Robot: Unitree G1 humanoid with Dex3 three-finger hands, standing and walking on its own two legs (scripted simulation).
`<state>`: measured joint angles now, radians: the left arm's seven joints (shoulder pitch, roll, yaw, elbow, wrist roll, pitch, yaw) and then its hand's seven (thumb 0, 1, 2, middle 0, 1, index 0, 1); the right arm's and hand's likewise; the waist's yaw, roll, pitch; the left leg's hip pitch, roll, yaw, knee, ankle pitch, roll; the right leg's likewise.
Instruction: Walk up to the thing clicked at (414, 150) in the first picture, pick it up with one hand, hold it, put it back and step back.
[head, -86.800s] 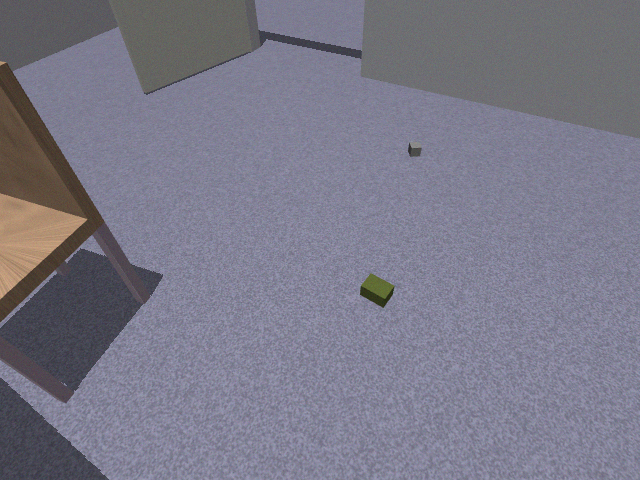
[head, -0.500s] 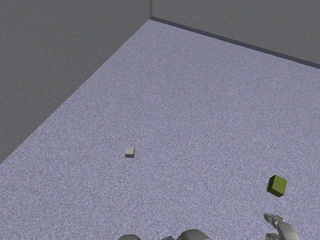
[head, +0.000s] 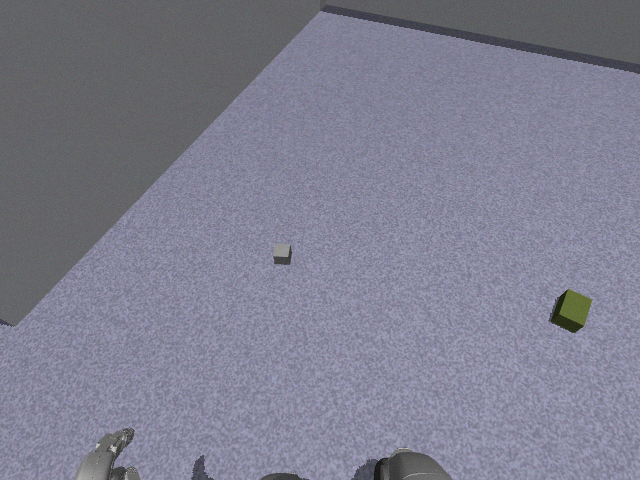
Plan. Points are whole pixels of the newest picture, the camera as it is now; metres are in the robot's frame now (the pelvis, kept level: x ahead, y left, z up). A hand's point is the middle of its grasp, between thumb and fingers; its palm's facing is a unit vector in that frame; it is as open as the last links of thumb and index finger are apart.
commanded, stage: step back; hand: left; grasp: from above
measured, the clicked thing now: (282, 254) +0.88 +0.17 -0.73
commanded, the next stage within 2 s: stand in 1.60 s
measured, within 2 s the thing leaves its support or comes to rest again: neither
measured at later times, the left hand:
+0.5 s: hand out of the picture -0.12 +0.25 -0.14, palm faces -0.06 -0.91 -0.41, open 7.4 cm
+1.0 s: hand out of the picture -0.17 +0.26 -0.14, palm faces -0.02 -0.93 -0.37, open 7.4 cm
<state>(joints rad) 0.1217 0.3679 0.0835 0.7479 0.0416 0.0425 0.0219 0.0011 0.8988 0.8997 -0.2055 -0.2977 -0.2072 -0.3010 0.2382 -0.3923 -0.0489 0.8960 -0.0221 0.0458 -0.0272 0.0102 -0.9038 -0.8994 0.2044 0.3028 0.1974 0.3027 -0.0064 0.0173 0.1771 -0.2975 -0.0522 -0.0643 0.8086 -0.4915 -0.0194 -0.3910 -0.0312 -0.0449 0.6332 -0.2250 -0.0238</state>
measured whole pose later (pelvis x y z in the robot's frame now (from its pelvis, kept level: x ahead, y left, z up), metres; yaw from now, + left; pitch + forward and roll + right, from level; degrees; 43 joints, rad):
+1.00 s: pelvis -0.23 -0.02 +0.01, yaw -1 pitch -2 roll +1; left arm 0.24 0.40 0.08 0.98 0.03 0.01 -0.03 0.00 0.90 0.90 -0.20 -0.30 -0.20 -0.30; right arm 0.27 -0.36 -0.06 0.97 -0.05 -0.01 0.03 0.01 -0.90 -0.90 0.21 0.30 0.20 0.30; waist -0.01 -0.04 0.05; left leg -0.16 0.00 -0.02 0.52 -0.32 0.00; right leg -0.36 -0.03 0.00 0.73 -0.41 -0.01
